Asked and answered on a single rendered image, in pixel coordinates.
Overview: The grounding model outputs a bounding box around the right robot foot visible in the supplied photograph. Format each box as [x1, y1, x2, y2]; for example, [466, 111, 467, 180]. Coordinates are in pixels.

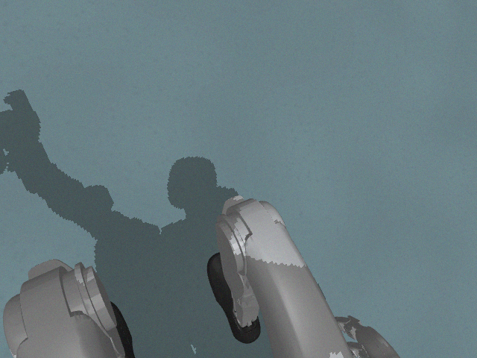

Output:
[207, 252, 261, 344]

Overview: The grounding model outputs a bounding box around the right robot hand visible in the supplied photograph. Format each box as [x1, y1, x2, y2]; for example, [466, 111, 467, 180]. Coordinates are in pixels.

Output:
[335, 315, 400, 358]

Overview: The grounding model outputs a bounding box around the left robot foot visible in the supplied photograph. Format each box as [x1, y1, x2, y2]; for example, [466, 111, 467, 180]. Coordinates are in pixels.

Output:
[110, 302, 135, 358]

